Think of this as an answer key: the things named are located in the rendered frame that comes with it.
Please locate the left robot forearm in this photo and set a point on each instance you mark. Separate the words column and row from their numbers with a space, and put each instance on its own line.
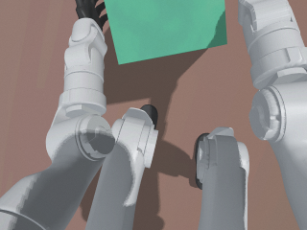
column 83, row 90

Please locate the robot foot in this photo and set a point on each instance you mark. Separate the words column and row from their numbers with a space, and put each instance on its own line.
column 152, row 112
column 196, row 157

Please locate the robot right upper arm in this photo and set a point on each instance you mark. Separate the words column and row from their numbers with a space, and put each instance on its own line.
column 279, row 115

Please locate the robot left foot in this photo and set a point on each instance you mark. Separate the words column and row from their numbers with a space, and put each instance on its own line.
column 152, row 112

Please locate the right robot forearm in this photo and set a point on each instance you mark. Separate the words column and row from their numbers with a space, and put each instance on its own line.
column 275, row 46

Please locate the robot left upper arm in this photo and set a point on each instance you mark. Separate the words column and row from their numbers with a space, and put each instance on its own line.
column 48, row 200

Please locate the carton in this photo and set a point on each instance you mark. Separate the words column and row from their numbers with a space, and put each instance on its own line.
column 147, row 29

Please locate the robot left hand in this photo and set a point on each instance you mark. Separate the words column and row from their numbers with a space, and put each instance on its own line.
column 86, row 9

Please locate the robot right foot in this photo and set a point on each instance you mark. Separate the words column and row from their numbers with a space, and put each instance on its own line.
column 196, row 157

